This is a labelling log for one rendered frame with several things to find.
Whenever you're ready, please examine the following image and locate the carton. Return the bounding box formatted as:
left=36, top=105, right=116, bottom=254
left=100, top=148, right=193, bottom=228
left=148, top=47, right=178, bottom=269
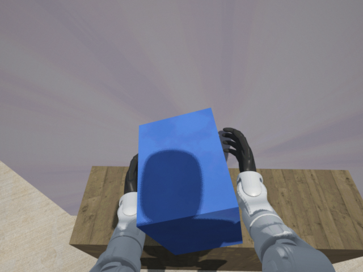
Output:
left=137, top=108, right=243, bottom=255

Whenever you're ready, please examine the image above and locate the robot right forearm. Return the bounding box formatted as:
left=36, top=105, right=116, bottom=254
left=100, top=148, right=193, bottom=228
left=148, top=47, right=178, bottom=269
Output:
left=236, top=171, right=315, bottom=263

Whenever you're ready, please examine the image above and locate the robot right upper arm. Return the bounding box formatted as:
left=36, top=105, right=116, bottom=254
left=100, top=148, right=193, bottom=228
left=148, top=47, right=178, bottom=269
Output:
left=262, top=243, right=335, bottom=272

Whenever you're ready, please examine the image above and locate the robot left forearm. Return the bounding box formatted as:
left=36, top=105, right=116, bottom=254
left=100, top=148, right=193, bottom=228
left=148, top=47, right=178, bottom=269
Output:
left=89, top=192, right=146, bottom=272

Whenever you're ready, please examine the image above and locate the left robot hand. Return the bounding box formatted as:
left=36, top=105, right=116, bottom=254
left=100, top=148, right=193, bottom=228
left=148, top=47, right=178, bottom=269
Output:
left=124, top=154, right=138, bottom=194

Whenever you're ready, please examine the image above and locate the right robot hand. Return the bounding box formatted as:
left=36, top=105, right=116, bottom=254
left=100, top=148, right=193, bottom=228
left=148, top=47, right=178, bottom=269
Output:
left=222, top=127, right=256, bottom=173

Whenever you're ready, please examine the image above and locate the pedestal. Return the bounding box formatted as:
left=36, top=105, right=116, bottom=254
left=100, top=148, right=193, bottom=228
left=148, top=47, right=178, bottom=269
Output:
left=69, top=166, right=363, bottom=271

